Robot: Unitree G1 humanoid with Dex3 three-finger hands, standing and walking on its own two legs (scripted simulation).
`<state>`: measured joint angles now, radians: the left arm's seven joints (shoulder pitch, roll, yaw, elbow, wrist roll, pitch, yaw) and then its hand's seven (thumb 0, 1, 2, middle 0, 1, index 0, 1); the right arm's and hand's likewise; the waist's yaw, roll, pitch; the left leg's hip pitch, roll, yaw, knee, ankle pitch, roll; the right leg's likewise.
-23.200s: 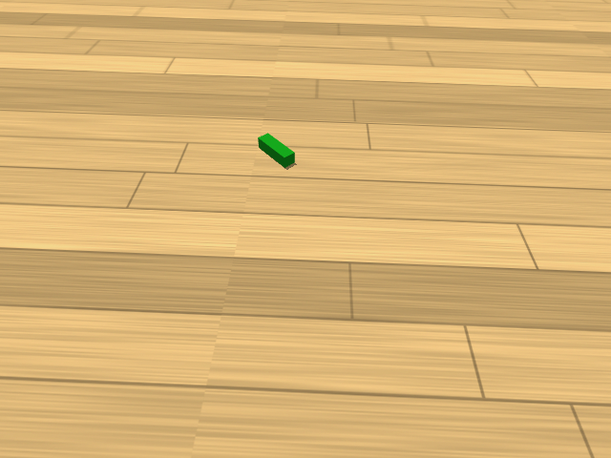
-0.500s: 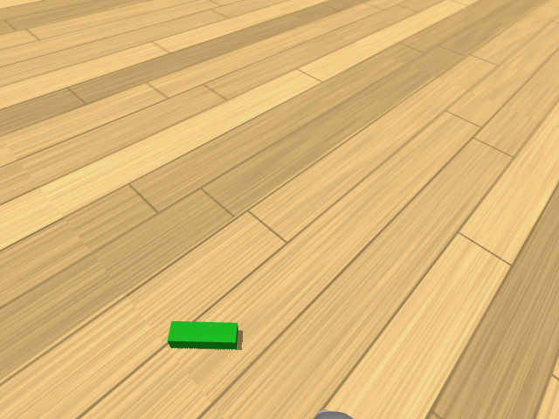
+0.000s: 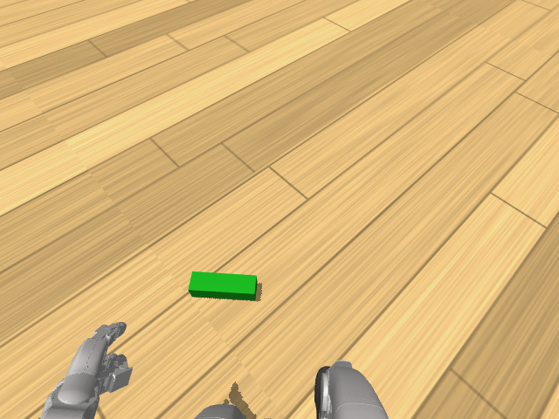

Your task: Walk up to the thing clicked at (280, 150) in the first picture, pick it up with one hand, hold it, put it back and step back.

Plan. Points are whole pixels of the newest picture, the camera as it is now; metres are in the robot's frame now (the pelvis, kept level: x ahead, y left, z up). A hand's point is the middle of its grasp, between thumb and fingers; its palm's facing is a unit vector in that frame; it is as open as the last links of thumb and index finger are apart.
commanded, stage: walk up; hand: left
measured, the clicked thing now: (223, 286) +0.56 +0.21 -0.70
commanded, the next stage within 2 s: stand in 0.34 s
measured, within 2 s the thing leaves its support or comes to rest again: neither
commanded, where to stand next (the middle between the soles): +0.17 -0.01 m, yaw -3 degrees
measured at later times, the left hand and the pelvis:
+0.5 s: hand out of the picture +0.09 +0.22 -0.10, palm faces -0.12 -0.91 -0.40, open 7.4 cm; pelvis +0.01 -0.05 +0.03, yaw -5 degrees
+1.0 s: hand (146, 403) +0.15 +0.20 -0.10, palm faces -0.12 -0.93 -0.35, open 7.4 cm; pelvis +0.03 -0.04 +0.05, yaw -5 degrees
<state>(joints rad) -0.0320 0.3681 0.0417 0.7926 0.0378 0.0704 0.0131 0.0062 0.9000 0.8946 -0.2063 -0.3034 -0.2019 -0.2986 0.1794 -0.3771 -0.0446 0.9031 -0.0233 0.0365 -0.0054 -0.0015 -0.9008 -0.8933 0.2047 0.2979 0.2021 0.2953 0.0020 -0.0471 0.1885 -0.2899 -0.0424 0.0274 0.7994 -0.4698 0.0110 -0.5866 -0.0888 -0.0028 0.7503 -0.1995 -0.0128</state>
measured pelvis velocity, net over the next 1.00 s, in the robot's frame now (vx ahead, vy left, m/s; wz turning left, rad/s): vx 0.03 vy -0.04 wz -0.10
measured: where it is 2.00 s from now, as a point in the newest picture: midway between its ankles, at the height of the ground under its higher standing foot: outside the picture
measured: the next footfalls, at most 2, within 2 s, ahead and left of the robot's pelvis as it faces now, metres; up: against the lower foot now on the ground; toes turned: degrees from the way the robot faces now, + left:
right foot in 0.34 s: +0.06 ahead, -0.16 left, +0.00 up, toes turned -5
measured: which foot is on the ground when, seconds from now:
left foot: down 0.00-1.00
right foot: down 0.00-0.00, up 0.02-0.32, down 0.34-1.00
